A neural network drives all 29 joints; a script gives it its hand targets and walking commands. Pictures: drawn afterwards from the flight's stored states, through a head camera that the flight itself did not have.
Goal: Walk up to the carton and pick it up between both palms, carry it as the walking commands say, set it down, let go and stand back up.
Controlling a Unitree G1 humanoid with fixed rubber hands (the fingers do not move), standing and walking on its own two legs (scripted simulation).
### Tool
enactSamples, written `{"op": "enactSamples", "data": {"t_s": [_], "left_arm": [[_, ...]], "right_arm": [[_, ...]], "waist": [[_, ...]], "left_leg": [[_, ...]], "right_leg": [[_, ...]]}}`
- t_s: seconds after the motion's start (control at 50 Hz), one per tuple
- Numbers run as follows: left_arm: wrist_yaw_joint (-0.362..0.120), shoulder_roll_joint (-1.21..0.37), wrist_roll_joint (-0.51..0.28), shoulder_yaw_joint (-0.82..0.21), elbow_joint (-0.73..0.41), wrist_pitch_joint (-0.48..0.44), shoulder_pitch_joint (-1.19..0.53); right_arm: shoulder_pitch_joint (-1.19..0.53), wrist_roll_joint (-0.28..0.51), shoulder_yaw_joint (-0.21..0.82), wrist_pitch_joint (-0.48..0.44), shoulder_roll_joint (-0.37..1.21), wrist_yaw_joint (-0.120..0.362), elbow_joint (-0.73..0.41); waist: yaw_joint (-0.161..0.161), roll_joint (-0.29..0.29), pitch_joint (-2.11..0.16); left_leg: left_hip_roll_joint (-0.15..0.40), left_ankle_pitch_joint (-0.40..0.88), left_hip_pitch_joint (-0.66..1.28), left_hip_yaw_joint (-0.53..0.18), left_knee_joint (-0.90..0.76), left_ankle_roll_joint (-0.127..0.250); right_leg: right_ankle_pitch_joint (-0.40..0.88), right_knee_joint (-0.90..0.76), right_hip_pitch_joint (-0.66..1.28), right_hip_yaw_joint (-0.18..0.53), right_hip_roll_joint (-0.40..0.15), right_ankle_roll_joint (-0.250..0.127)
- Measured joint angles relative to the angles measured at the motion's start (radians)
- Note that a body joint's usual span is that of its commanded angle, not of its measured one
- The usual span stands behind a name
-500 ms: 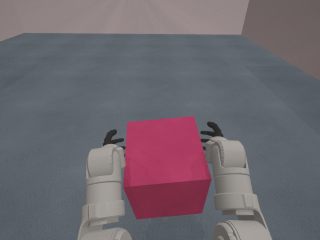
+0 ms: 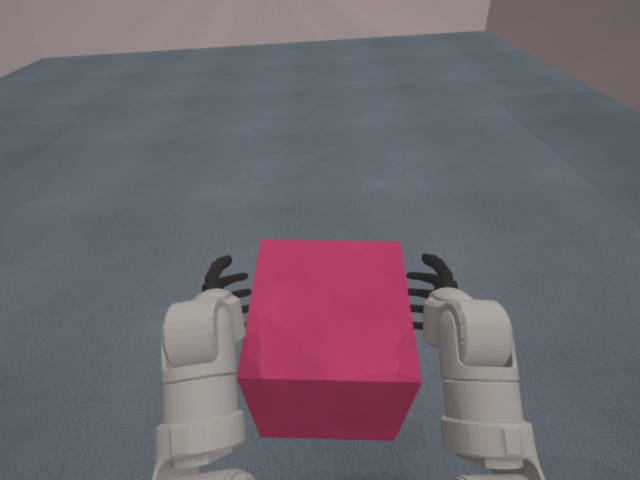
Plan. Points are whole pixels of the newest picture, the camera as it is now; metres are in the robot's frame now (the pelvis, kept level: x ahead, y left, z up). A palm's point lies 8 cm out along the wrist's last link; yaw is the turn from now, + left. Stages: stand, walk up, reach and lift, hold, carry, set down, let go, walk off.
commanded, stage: carry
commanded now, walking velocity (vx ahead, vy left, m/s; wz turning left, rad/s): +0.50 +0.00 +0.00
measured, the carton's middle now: (328, 341) +0.31 +0.00 +0.03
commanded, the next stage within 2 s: none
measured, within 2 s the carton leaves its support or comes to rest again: neither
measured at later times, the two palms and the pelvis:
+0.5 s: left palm (239, 281) +0.35 +0.11 +0.12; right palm (441, 279) +0.34 -0.15 +0.11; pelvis +0.06 -0.01 +0.00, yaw -1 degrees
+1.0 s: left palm (238, 197) +0.58 +0.15 +0.12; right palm (389, 193) +0.56 -0.12 +0.11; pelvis +0.28 +0.01 +0.00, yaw +0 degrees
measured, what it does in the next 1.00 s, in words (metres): walks ahead: right foot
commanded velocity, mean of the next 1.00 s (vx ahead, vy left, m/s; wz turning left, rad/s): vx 0.50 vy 0.00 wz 0.00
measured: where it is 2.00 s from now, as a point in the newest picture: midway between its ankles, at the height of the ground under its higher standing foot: (324, 358)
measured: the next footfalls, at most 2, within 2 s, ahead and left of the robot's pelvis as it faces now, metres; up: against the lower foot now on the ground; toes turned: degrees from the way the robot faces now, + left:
right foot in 0.88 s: +0.20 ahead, -0.11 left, +0.00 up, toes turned +1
left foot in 1.08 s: +0.38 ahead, +0.12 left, +0.00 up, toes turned +3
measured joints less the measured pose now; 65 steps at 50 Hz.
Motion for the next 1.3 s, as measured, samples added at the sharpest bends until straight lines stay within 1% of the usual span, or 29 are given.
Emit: {"op": "enactSamples", "data": {"t_s": [0.06, 0.12, 0.18, 0.36, 0.46, 0.5, 0.54, 0.6, 0.64, 0.68, 0.7, 0.78, 0.86, 0.9, 0.92, 0.94, 0.96, 0.98, 1.0, 1.04, 1.06, 1.08, 1.1, 1.12, 1.16, 1.18, 1.2, 1.24, 1.3], "left_arm": [[-0.008, 0.003, 0.0, 0.0, 0.0, 0.0, 0.007], [-0.008, 0.004, -0.001, -0.005, -0.002, 0.0, 0.01], [-0.009, 0.004, -0.001, -0.009, -0.002, 0.0, 0.011], [-0.012, 0.006, -0.001, -0.009, -0.016, 0.0, 0.014], [-0.011, 0.008, -0.002, -0.009, -0.033, 0.0, 0.019], [-0.013, 0.008, -0.004, -0.01, -0.036, -0.004, 0.02], [-0.017, 0.008, -0.008, -0.016, -0.036, -0.01, 0.02], [-0.013, 0.008, -0.014, -0.034, -0.045, -0.012, 0.02], [-0.008, 0.008, -0.016, -0.038, -0.066, -0.012, 0.02], [-0.001, 0.009, -0.016, -0.039, -0.094, -0.012, 0.022], [0.0, 0.011, -0.016, -0.039, -0.105, -0.012, 0.028], [-0.006, 0.02, -0.022, -0.039, -0.13, -0.012, 0.05], [-0.008, 0.021, -0.025, -0.039, -0.131, -0.013, 0.052], [-0.008, 0.021, -0.032, -0.039, -0.131, -0.015, 0.056], [-0.008, 0.023, -0.038, -0.041, -0.128, -0.015, 0.061], [-0.007, 0.024, -0.041, -0.045, -0.123, -0.015, 0.063], [-0.004, 0.024, -0.043, -0.052, -0.122, -0.015, 0.064], [-0.002, 0.024, -0.043, -0.059, -0.122, -0.015, 0.063], [-0.001, 0.024, -0.043, -0.063, -0.122, -0.015, 0.063], [0.004, 0.024, -0.043, -0.064, -0.123, -0.019, 0.062], [0.006, 0.024, -0.043, -0.064, -0.126, -0.023, 0.063], [0.006, 0.024, -0.043, -0.065, -0.133, -0.024, 0.064], [0.007, 0.025, -0.043, -0.065, -0.14, -0.024, 0.067], [0.005, 0.029, -0.043, -0.065, -0.146, -0.025, 0.077], [-0.005, 0.036, -0.05, -0.066, -0.147, -0.027, 0.096], [-0.006, 0.037, -0.053, -0.066, -0.147, -0.026, 0.101], [-0.005, 0.038, -0.056, -0.066, -0.148, -0.026, 0.104], [-0.002, 0.039, -0.058, -0.065, -0.148, -0.026, 0.105], [0.001, 0.039, -0.062, -0.065, -0.15, -0.027, 0.105]], "right_arm": [[0.001, 0.0, 0.003, 0.006, 0.0, 0.0, 0.0], [0.009, 0.0, 0.009, 0.006, -0.003, 0.0, -0.004], [0.012, 0.0, 0.011, 0.006, -0.004, 0.001, -0.007], [0.013, 0.003, 0.017, 0.006, -0.005, 0.001, -0.019], [0.013, 0.008, 0.024, 0.004, -0.004, 0.001, -0.023], [0.014, 0.01, 0.025, 0.004, -0.005, -0.002, -0.031], [0.022, 0.011, 0.025, 0.004, -0.008, -0.003, -0.048], [0.031, 0.012, 0.025, 0.004, -0.011, -0.005, -0.075], [0.028, 0.016, 0.025, 0.0, -0.01, -0.005, -0.089], [0.027, 0.029, 0.026, -0.013, -0.009, -0.004, -0.095], [0.028, 0.037, 0.03, -0.016, -0.009, -0.004, -0.095], [0.028, 0.046, 0.043, -0.017, -0.009, -0.004, -0.095], [0.034, 0.046, 0.048, -0.017, -0.011, -0.005, -0.101], [0.037, 0.045, 0.049, -0.017, -0.012, -0.005, -0.103], [0.044, 0.047, 0.049, -0.017, -0.014, -0.004, -0.103], [0.053, 0.048, 0.05, -0.018, -0.017, -0.001, -0.103], [0.062, 0.05, 0.05, -0.019, -0.02, 0.003, -0.105], [0.069, 0.05, 0.05, -0.019, -0.023, 0.004, -0.107], [0.073, 0.05, 0.05, -0.021, -0.024, 0.004, -0.108], [0.07, 0.051, 0.05, -0.021, -0.023, 0.004, -0.112], [0.067, 0.052, 0.05, -0.02, -0.023, 0.004, -0.118], [0.063, 0.052, 0.05, -0.021, -0.022, 0.004, -0.122], [0.06, 0.052, 0.051, -0.022, -0.019, 0.003, -0.121], [0.063, 0.053, 0.058, -0.022, -0.019, 0.004, -0.121], [0.076, 0.058, 0.067, -0.022, -0.023, 0.009, -0.121], [0.081, 0.061, 0.07, -0.022, -0.025, 0.01, -0.121], [0.085, 0.062, 0.074, -0.022, -0.026, 0.01, -0.121], [0.088, 0.064, 0.075, -0.022, -0.027, 0.01, -0.121], [0.088, 0.064, 0.075, -0.022, -0.027, 0.009, -0.124]], "waist": [[0.0, 0.003, 0.0], [0.0, -0.008, 0.0], [0.0, -0.017, 0.0], [0.0, -0.031, 0.0], [0.0, -0.013, -0.003], [0.0, -0.01, -0.005], [0.0, -0.024, -0.005], [0.0, -0.047, -0.006], [0.0, -0.045, -0.013], [0.0, -0.045, -0.016], [0.0, -0.05, -0.016], [0.0, -0.014, -0.017], [0.0, 0.015, -0.021], [0.001, 0.026, -0.03], [0.002, 0.031, -0.03], [0.002, 0.025, -0.029], [0.002, 0.009, -0.028], [0.002, -0.011, -0.028], [0.001, -0.031, -0.028], [0.0, -0.059, -0.028], [-0.001, -0.067, -0.026], [-0.002, -0.068, -0.025], [-0.002, -0.061, -0.02], [-0.002, -0.059, -0.018], [-0.003, -0.038, -0.017], [-0.002, -0.027, -0.017], [-0.002, -0.021, -0.017], [-0.001, -0.019, -0.016], [0.0, -0.011, -0.006]], "left_leg": [[0.007, 0.0, 0.0, 0.0, -0.003, -0.007], [0.007, -0.05, 0.0, 0.001, -0.003, -0.011], [0.007, -0.09, 0.0, 0.001, -0.003, -0.01], [0.014, -0.095, 0.0, 0.001, -0.003, -0.004], [0.028, -0.049, 0.006, 0.001, -0.014, -0.006], [0.034, -0.084, 0.005, 0.002, 0.005, -0.009], [0.035, -0.139, 0.003, 0.009, 0.045, -0.016], [0.037, -0.182, 0.002, 0.028, 0.035, -0.016], [0.044, -0.156, 0.003, 0.034, -0.032, -0.008], [0.039, -0.067, 0.014, 0.04, -0.051, -0.001], [0.032, -0.077, 0.027, 0.044, -0.049, 0.004], [0.04, -0.168, 0.09, 0.044, -0.049, 0.022], [0.053, -0.232, 0.152, 0.045, -0.049, 0.021], [0.058, -0.262, 0.154, 0.045, 0.0, 0.015], [0.064, -0.232, 0.138, 0.047, 0.075, 0.006], [0.064, -0.202, 0.111, 0.052, 0.174, -0.019], [0.063, -0.235, 0.071, 0.061, 0.274, -0.039], [0.062, -0.275, 0.029, 0.071, 0.335, -0.047], [0.063, -0.307, -0.009, 0.082, 0.347, -0.049], [0.065, -0.325, -0.073, 0.095, 0.272, -0.047], [0.067, -0.3, -0.085, 0.107, 0.19, -0.044], [0.068, -0.236, -0.083, 0.121, 0.087, -0.036], [0.068, -0.118, -0.061, 0.128, 0.046, -0.014], [0.066, -0.08, -0.036, 0.139, 0.052, 0.005], [0.072, -0.145, 0.023, 0.145, 0.046, 0.022], [0.077, -0.174, 0.052, 0.145, 0.028, 0.024], [0.081, -0.189, 0.082, 0.146, 0.002, 0.023], [0.085, -0.192, 0.142, 0.147, -0.059, 0.004], [0.09, -0.222, 0.231, 0.14, -0.114, 0.005]], "right_leg": [[0.004, -0.002, -0.002, 0.0, 0.007, -0.011], [0.0, -0.011, -0.001, 0.0, 0.007, -0.024], [-0.008, -0.016, -0.001, 0.0, 0.006, -0.027], [-0.02, -0.016, -0.001, -0.001, 0.013, -0.027], [-0.049, -0.011, 0.0, -0.002, 0.027, -0.031], [-0.06, -0.017, 0.008, -0.001, 0.033, -0.041], [-0.078, -0.021, 0.022, -0.001, 0.029, -0.044], [-0.097, -0.045, 0.048, -0.001, 0.013, -0.044], [-0.114, -0.046, 0.05, -0.003, 0.008, -0.038], [-0.145, -0.022, 0.05, -0.003, -0.001, -0.029], [-0.158, 0.006, 0.048, -0.003, -0.008, -0.028], [-0.217, 0.05, 0.045, -0.003, -0.001, -0.028], [-0.225, 0.019, 0.039, -0.002, 0.006, -0.028], [-0.157, -0.015, 0.06, -0.005, 0.01, -0.024], [-0.172, -0.02, 0.089, -0.007, 0.013, -0.018], [-0.196, -0.03, 0.121, -0.008, 0.011, -0.015], [-0.217, -0.043, 0.152, -0.008, 0.004, -0.014], [-0.232, -0.063, 0.182, -0.008, -0.005, -0.014], [-0.24, -0.086, 0.212, -0.009, -0.017, -0.014], [-0.254, -0.121, 0.261, -0.01, -0.039, -0.012], [-0.267, -0.122, 0.281, -0.011, -0.049, -0.01], [-0.28, -0.089, 0.285, -0.012, -0.055, -0.009], [-0.288, -0.011, 0.276, -0.013, -0.058, -0.007], [-0.274, 0.111, 0.243, -0.013, -0.064, -0.007], [-0.281, 0.362, 0.142, -0.015, -0.044, -0.007], [-0.285, 0.445, 0.087, -0.014, -0.03, -0.007], [-0.286, 0.481, 0.036, -0.013, -0.02, -0.007], [-0.287, 0.477, -0.059, -0.012, -0.017, -0.007], [-0.272, 0.317, -0.144, -0.01, -0.016, -0.007]]}}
